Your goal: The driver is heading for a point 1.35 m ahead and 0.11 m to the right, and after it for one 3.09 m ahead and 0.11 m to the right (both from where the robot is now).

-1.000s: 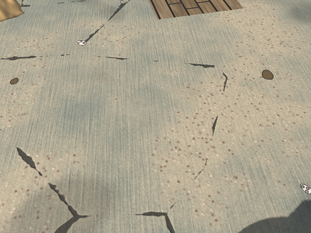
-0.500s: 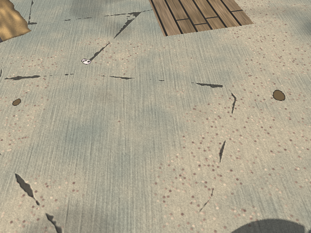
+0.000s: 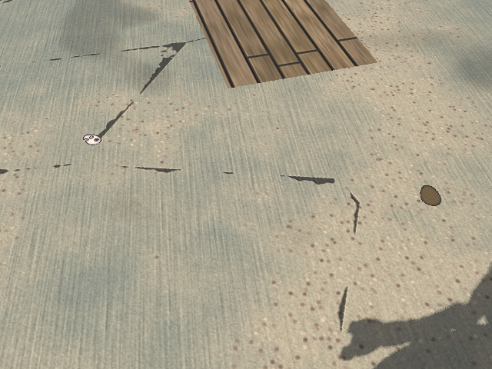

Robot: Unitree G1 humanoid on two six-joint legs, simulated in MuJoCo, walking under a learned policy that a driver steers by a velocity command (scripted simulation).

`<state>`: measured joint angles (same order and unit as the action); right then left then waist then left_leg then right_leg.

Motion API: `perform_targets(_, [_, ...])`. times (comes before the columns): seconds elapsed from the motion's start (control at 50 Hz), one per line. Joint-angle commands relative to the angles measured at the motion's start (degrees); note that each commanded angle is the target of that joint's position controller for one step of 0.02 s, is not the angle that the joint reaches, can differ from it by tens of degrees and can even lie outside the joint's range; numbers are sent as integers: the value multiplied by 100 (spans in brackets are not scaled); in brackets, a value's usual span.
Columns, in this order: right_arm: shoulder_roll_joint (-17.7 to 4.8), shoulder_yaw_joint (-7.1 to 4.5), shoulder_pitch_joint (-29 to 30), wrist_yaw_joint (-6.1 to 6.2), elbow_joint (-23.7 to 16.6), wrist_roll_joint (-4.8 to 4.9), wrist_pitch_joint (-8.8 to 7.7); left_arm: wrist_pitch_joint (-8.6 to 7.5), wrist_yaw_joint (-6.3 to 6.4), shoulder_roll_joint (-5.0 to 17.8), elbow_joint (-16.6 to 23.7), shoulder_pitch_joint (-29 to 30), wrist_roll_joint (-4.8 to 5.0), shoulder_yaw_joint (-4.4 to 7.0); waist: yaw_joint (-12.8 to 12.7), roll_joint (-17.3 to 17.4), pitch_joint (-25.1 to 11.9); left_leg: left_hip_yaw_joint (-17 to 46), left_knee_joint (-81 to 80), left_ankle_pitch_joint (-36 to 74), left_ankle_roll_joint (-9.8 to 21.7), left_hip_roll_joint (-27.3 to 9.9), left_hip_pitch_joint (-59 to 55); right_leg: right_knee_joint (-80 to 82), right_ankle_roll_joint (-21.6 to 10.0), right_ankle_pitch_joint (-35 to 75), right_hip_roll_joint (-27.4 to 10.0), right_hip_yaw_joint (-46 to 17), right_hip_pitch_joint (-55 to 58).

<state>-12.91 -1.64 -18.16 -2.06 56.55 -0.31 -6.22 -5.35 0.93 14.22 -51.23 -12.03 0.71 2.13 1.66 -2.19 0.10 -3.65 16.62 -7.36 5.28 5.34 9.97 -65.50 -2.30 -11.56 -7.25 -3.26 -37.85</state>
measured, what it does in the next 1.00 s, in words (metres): walks ahead: right foot, then left foot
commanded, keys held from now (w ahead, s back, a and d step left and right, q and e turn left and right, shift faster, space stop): w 1.00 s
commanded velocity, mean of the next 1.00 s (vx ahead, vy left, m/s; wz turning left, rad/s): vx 0.50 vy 0.00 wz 0.00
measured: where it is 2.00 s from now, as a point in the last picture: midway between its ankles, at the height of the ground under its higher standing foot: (255, 206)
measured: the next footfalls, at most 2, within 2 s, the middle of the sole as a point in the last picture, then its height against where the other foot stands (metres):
right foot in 0.30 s outside the picture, level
left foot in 0.86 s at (223, 324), level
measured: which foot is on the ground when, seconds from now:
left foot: down 0.00-0.32, up 0.34-0.84, down 0.86-1.00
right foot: up 0.00-0.28, down 0.30-0.88, up 0.90-1.00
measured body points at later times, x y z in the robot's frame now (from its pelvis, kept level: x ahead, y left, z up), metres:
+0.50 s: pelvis +0.28 -0.08 +0.00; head +0.29 -0.10 +0.45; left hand +0.33 +0.18 -0.12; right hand +0.37 -0.35 -0.14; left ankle +0.28 +0.08 -0.66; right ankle +0.30 -0.16 -0.74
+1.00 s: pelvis +0.55 -0.01 -0.01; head +0.58 +0.00 +0.44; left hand +0.59 +0.25 -0.15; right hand +0.67 -0.27 -0.13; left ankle +0.61 +0.07 -0.74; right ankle +0.46 -0.16 -0.65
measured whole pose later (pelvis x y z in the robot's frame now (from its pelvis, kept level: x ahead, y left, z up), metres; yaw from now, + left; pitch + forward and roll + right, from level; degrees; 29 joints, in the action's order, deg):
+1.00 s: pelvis +0.55 -0.01 -0.01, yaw +1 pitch +2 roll +0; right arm -13.9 -3.1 -10.0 -1.9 51.6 0.1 -5.7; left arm -5.6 0.2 14.6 -55.2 -17.1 1.4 2.8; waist 0.0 -1.6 1.4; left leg -3.7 26.6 -8.6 3.8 1.9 19.7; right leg -68.2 -2.8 -20.3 -3.0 -1.5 -24.3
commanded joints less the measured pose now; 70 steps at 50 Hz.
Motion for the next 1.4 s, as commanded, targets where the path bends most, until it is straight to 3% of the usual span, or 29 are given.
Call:
perform_targets(0.02, [-746,-117,223,112,-306,5,-103,22,40,261,249,-195,-73,77,-267,438,314,1170,-1171,478,979,-1589,609,805,153,914,-241,-3,-125])
perform_targets(0.1, [-909,-146,-246,202,-207,97,-28,-44,-33,161,499,743,-21,35,70,437,313,911,-1083,540,728,-1508,103,2484,195,1767,16,211,54])
perform_targets(0.2, [-969,-182,-671,219,-15,153,91,-94,-208,246,788,1452,55,13,280,513,475,1023,-681,380,648,-1871,-835,3353,88,1269,181,241,26])
perform_targets(0.24, [-1038,-217,-622,232,-4,155,152,-145,-267,370,825,1327,56,51,131,588,393,1100,-367,681,557,-2008,-1092,3590,-73,803,276,291,350])
perform_targets(0.28, [-1020,-200,-405,233,-62,126,215,-183,-261,672,553,308,41,225,-449,612,-180,819,833,2289,352,-1709,-1000,3831,-309,590,611,568,1799])
perform_targets(0.3, [-803,-107,-347,230,-176,46,216,-195,-217,1073,253,-857,10,383,-893,337,-995,502,2352,2167,155,-1360,-213,3670,-617,743,165,72,3473])
perform_targets(0.32, [-153,95,-928,177,-279,25,97,-147,-202,1736,95,-1665,-86,550,-828,-1060,-1868,46,4730,61,-314,-412,2221,3963,-1504,126,-1291,-2378,5859])
perform_targets(0.34, [-307,80,-953,148,-193,110,-64,-137,-225,1319,65,-1763,-73,429,-848,-1287,-2248,917,5700,-2396,-268,-236,3091,4784,-1730,-329,-1633,-3934,6149])
perform_targets(0.36, [-881,-72,-430,125,-338,264,-149,-150,-225,955,149,-1246,-42,306,-746,-873,-1396,1058,6072,-2083,-136,-605,3580,4836,-1399,-365,-1446,-3169,5452])
perform_targets(0.4, [-858,-111,164,182,-478,199,-128,-129,-255,565,353,-272,-49,169,-407,-123,-507,781,5529,-1100,-126,-1134,3255,5161,-1108,473,-966,-1730,3825])
perform_targets(0.42, [-778,-147,124,210,-472,140,-45,-144,-280,426,357,-96,-82,124,-215,-182,-319,795,5178,-819,-147,-1307,2904,5369,-994,702,-734,-1292,3317])
perform_targets(0.46, [-511,-131,-87,223,-403,121,106,-169,-308,408,228,-184,-99,126,-57,-246,-202,704,4919,-560,-223,-1341,2533,5631,-1024,1119,-534,-857,2862])
perform_targets(0.52, [-520,-168,318,249,-573,77,174,-178,-231,630,37,-506,-105,188,-61,-98,23,677,4279,30,-352,-1379,3012,5786,-1097,1773,-519,-505,2930])
perform_targets(0.64, [-371,-134,1588,173,-944,88,117,-86,-85,733,-184,-1000,-37,190,-401,-118,285,462,2302,1369,-412,-1179,3032,5949,-895,1495,-369,-53,3224])
perform_targets(0.74, [-396,-100,2308,30,-1226,148,55,20,-43,779,-451,-1407,14,230,-580,-127,556,438,1558,1071,-276,-1059,3195,5684,-864,1452,-690,-80,4065])
perform_targets(0.8, [-535,-142,2186,-54,-1273,154,-6,95,-8,874,-482,-1293,31,284,-381,-213,417,326,1312,470,-74,-908,2699,5239,-743,2209,-832,-78,4378])
perform_targets(0.84, [-837,-318,1145,-28,-981,137,-24,151,-6,902,-428,-1046,13,285,204,-299,-221,-6,1187,335,141,-513,1096,4051,-561,3947,-553,177,4192])
perform_targets(0.86, [-1162,-465,72,19,-669,119,-17,161,-10,755,-349,-997,-37,218,625,-120,-915,295,1348,497,369,-766,-536,2718,-375,3648,-230,396,3397])
perform_targets(0.88, [-1754,-604,-794,71,-526,-11,12,78,-59,223,-234,-1543,-103,54,550,1084,-1869,2586,1249,133,1142,-2277,-2871,403,0,1285,554,632,1239])
perform_targets(0.9, [-1534,-520,-876,48,-472,50,39,-80,-107,33,-331,-1701,-15,-24,478,1823,-2436,4665,197,-542,1623,-2897,-3509,-865,97,-2053,1122,-68,40])
perform_targets(0.92, [-1168,-406,-444,45,-527,108,25,-193,-134,613,-226,-1209,141,126,475,1348,-1632,4080,69,-891,1288,-2679,-2866,-1349,-34,-1896,720,-405,-543])
perform_targets(0.94, [-925,-336,68,59,-659,104,24,-239,-124,746,-68,-706,202,153,339,969,-981,3179,-22,-662,1041,-2470,-1967,-1217,-120,-1373,395,-217,-612])
perform_targets(0.96, [-752,-275,506,36,-719,63,14,-216,-78,701,-27,-462,142,175,129,520,-514,2527,-235,-189,898,-2226,-1024,-816,-108,-878,132,-81,-348])
perform_targets(0.98, [-574,-221,721,16,-735,10,-14,-140,-34,657,-37,-473,60,228,-75,549,-314,2082,-421,104,774,-1991,-429,-435,-108,-581,-55,-103,12])
perform_targets(1.06, [-724,-253,477,45,-510,-9,-61,90,6,339,-24,-577,4,230,-310,602,-38,1383,-914,718,876,-1783,224,249,23,1,-184,-14,251])
perform_targets(1.2, [-890,-263,-167,227,-264,67,28,42,-76,224,413,870,-21,197,72,531,264,783,-1046,956,622,-1586,-274,2522,168,1781,10,209,-157])
perform_targets(1.3, [-953,-295,-650,249,-4,113,133,-14,-228,229,701,1661,44,131,323,527,514,794,-766,926,612,-1878,-1131,3333,89,1512,181,297,-316])
perform_targets(1.36, [-1038,-350,-608,283,53,136,210,-73,-323,362,790,1631,59,152,158,642,440,844,-351,1568,499,-2087,-1532,3605,-119,913,300,345,0])
perform_targets(1.4, [-1102,-368,-337,289,-3,145,256,-97,-314,632,569,778,37,293,-363,751,-85,630,591,3252,327,-1900,-1439,3782,-334,752,652,641,1380])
